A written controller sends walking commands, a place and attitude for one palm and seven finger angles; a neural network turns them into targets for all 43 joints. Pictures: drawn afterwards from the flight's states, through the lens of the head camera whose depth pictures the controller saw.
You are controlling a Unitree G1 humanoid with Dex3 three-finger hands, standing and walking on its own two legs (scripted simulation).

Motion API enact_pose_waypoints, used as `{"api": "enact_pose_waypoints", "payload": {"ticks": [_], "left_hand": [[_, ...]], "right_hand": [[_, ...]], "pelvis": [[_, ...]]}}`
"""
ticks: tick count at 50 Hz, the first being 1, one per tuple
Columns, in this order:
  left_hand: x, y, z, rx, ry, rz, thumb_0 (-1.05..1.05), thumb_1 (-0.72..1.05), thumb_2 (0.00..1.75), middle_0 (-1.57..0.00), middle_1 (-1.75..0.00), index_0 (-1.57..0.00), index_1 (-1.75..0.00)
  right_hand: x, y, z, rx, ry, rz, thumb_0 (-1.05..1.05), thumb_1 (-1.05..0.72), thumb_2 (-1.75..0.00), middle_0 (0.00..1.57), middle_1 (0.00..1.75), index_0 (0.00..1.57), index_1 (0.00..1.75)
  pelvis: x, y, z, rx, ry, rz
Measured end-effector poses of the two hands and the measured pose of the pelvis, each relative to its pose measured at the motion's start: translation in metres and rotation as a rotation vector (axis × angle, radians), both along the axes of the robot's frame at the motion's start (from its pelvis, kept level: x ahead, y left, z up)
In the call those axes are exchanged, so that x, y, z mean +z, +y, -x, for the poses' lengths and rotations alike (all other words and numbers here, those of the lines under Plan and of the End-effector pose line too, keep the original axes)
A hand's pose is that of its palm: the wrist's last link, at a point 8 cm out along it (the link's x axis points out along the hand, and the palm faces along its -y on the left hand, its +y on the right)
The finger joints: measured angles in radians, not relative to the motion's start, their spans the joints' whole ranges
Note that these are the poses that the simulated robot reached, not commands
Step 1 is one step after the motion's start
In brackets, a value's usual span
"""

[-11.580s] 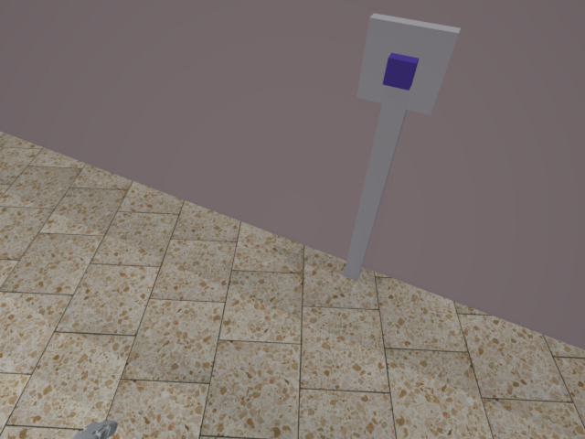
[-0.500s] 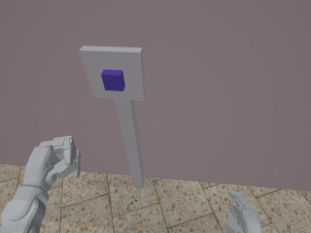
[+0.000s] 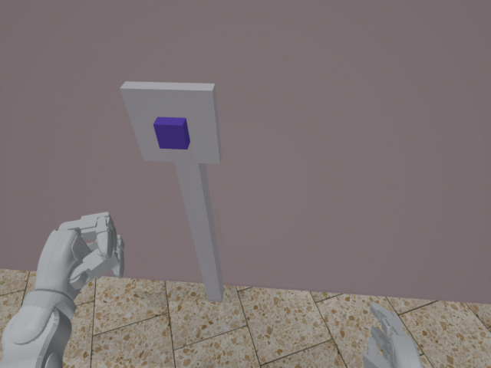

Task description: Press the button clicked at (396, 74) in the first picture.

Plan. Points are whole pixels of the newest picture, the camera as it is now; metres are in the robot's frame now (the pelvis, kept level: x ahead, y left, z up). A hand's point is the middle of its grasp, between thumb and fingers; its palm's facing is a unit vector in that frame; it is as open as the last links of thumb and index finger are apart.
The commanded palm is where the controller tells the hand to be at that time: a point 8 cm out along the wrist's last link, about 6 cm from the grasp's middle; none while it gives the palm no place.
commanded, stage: aim a knuckle at the button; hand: left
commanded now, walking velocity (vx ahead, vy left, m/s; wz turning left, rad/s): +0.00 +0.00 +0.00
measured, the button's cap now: (173, 132) +0.52 +0.20 +0.13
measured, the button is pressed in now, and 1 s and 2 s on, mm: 0 0 0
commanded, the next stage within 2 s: press the button with the knuckle in 1.96 s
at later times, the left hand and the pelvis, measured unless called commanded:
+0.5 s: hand (145, 219) +0.30 +0.19 +0.12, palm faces +0.02 -1.00 -0.01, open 3.1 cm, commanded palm +0.28 +0.24 +0.12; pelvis -0.01 +0.01 +0.00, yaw -1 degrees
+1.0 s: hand (172, 191) +0.38 +0.17 +0.10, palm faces +0.03 -1.00 -0.02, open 3.1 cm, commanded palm +0.36 +0.22 +0.10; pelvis +0.00 +0.01 +0.00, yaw -2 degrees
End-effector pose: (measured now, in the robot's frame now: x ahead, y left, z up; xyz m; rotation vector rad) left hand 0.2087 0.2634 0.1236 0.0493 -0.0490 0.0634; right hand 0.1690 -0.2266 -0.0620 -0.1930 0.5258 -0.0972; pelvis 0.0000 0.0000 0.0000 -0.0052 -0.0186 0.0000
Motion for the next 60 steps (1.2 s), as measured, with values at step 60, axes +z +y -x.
{"api": "enact_pose_waypoints", "payload": {"ticks": [60], "left_hand": [[-0.021, -0.041, -0.179, -0.031, 0.05, 0.044, 0.02, 0.9, 0.89, -1.3, -1.5, -1.3, -1.5]], "right_hand": [[-0.046, -0.023, 0.086, -0.165, 0.401, 0.013, 0.01, -0.9, -0.9, 0.21, 0.3, 0.2, 0.3]], "pelvis": [[-0.005, 0.005, 0.002, -0.031, 0.101, -0.006]]}}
